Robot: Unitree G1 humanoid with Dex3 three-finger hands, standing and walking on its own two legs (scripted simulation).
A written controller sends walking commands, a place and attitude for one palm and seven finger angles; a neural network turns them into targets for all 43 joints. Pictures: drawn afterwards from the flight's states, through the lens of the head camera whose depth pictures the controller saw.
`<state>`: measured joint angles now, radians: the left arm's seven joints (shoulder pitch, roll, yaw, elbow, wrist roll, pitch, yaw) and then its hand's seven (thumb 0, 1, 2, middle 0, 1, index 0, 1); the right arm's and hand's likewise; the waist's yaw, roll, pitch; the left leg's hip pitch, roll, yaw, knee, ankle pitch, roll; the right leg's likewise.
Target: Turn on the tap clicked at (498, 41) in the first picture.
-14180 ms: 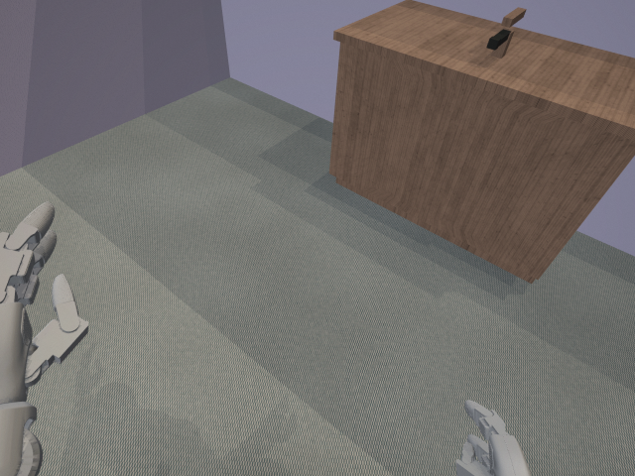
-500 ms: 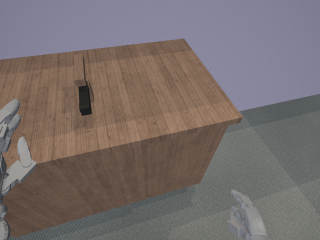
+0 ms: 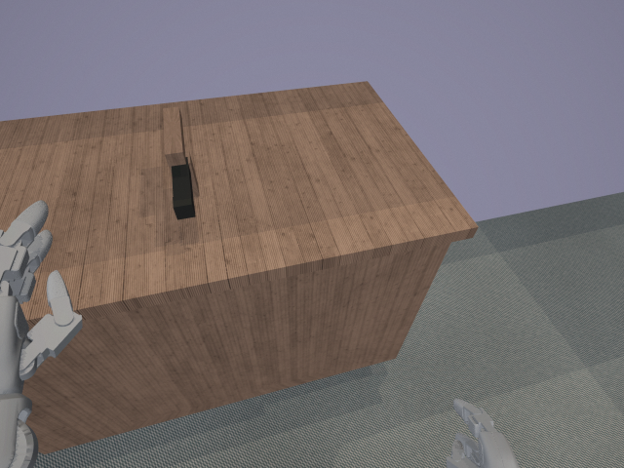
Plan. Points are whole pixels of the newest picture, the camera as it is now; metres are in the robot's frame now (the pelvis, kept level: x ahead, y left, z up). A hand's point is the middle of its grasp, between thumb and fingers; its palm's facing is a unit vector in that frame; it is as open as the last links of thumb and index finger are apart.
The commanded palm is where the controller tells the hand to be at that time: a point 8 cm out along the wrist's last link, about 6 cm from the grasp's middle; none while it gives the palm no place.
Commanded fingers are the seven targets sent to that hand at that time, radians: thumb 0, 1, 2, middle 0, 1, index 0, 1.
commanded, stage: shuffle to correct the standing spot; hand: left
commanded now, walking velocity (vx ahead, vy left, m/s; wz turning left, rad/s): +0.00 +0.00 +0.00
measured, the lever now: (184, 207) +0.47 +0.24 +0.05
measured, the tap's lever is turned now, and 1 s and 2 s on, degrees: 0 0 0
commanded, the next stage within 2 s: come to a stop and stand still in 0.82 s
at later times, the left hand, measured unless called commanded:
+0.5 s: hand (141, 284) +0.26 +0.20 +0.15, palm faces +0.41 -0.85 -0.32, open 7.5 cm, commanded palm +0.20 +0.24 +0.17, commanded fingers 0.00 0.90 0.90 -0.20 -0.30 -0.20 -0.30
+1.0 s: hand (237, 219) +0.35 +0.12 +0.16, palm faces +0.36 -0.82 -0.45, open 7.4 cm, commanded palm +0.29 +0.16 +0.17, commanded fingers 0.00 0.90 0.90 -0.20 -0.30 -0.20 -0.30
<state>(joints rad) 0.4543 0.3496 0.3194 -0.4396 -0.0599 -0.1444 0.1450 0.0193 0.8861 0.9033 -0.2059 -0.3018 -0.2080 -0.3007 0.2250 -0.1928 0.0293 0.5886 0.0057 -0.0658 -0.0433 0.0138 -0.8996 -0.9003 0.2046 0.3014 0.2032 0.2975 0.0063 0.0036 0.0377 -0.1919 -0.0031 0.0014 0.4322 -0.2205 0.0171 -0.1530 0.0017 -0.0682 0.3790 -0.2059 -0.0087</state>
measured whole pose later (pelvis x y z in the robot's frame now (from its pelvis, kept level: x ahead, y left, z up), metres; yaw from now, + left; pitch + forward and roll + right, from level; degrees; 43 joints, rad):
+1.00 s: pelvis +0.12 -0.11 -0.03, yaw -3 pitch -3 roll -1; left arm 0.44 0.39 0.40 -0.57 -0.05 -0.19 0.13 0.02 0.88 0.90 -0.21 -0.30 -0.21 -0.30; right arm 0.20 -0.20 0.01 0.63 0.02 -0.07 0.00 0.01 -0.90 -0.90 0.21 0.30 0.20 0.30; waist 0.02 0.04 0.13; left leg -0.47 0.10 0.01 1.14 -0.51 -0.01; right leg -0.36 -0.03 -0.09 0.70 -0.29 -0.01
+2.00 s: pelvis +0.16 -0.08 -0.01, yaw -5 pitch -1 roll -1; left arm 0.35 0.38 0.40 -0.47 -0.04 -0.27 0.11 0.02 0.88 0.90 -0.21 -0.30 -0.21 -0.30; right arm 0.24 -0.17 0.03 0.61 0.00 -0.17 0.01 0.01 -0.90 -0.90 0.20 0.30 0.20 0.30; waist 0.05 -0.07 0.08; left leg -0.25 -0.02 0.06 0.53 -0.26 0.07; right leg -0.23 -0.04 -0.03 0.46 -0.21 0.03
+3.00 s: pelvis +0.17 -0.10 +0.00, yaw -5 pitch -1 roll -1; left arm 0.43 0.36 0.34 -0.46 -0.05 -0.20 0.11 0.02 0.89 0.90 -0.21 -0.30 -0.21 -0.30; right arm 0.19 -0.21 0.01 0.57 0.00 -0.10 -0.03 0.01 -0.90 -0.90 0.20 0.30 0.20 0.30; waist 0.03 -0.02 0.07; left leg -0.22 -0.01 0.05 0.47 -0.24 0.04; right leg -0.19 -0.03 -0.04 0.40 -0.19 0.03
